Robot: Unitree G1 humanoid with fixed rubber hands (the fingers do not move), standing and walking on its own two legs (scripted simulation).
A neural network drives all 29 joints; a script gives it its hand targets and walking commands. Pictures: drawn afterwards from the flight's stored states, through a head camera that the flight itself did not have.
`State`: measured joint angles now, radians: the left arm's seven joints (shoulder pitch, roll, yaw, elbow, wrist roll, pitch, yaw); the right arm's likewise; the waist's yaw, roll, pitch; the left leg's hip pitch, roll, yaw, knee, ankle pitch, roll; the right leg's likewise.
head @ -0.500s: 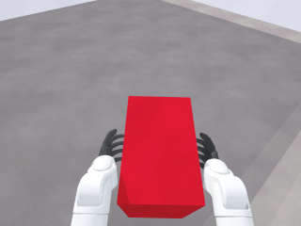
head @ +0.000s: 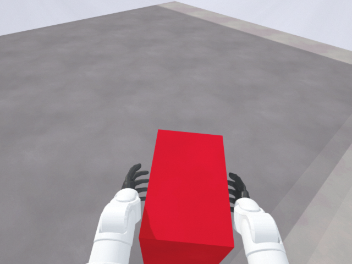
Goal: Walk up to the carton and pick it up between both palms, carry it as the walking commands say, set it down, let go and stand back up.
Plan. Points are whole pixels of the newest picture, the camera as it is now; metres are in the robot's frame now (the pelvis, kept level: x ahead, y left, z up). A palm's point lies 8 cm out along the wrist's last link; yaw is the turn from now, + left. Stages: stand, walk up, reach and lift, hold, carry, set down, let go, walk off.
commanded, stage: carry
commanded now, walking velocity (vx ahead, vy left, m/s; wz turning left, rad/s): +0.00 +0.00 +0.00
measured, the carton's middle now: (183, 204) +0.29 +0.00 -0.05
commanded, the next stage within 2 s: hold in 0.34 s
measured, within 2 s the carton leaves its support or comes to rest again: neither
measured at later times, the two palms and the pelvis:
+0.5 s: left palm (129, 193) +0.27 +0.13 +0.03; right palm (241, 206) +0.25 -0.13 +0.02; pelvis -0.01 +0.00 +0.00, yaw +1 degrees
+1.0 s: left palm (139, 179) +0.30 +0.10 +0.05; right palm (247, 199) +0.27 -0.15 +0.02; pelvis -0.03 +0.00 -0.01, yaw +1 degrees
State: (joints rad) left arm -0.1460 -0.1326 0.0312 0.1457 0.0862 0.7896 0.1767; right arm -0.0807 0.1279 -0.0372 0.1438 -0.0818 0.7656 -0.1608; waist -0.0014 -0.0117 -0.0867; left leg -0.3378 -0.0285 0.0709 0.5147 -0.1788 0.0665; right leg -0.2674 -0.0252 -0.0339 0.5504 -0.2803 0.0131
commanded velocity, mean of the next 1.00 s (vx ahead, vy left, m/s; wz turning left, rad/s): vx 0.00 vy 0.00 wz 0.00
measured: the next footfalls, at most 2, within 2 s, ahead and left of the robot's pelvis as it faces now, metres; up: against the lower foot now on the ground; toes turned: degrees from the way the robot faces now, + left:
none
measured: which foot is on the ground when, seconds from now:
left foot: down 0.00-1.00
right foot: down 0.00-1.00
